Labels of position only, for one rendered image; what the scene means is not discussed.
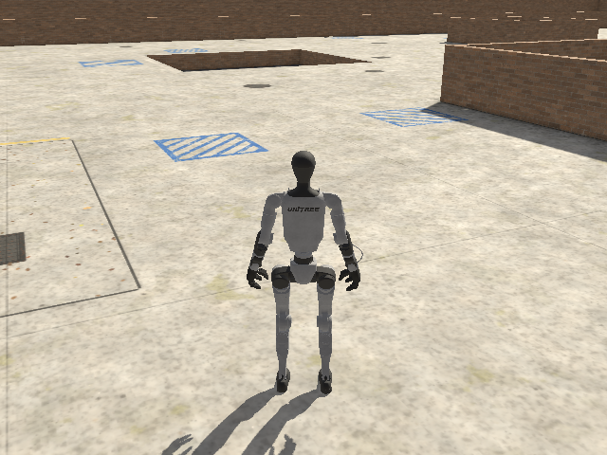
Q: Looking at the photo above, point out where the right robot forearm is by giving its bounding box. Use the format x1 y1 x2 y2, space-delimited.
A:
339 230 359 272

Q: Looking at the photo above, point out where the right robot hand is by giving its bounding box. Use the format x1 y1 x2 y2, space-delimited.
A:
339 268 360 291

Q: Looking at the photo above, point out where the robot right foot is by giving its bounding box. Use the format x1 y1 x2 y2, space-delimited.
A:
319 369 332 394

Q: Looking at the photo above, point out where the right robot upper arm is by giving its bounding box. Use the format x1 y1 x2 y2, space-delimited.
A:
323 191 348 245

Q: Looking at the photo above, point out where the robot right thigh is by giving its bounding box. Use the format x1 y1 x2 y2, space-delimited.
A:
316 264 336 332

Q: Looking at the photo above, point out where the left robot hand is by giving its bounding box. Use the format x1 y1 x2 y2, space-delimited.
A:
247 267 268 289

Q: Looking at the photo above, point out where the left robot upper arm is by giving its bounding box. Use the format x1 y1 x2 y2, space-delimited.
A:
258 192 284 246

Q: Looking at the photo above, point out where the left robot forearm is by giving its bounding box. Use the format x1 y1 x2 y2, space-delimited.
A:
249 230 268 271

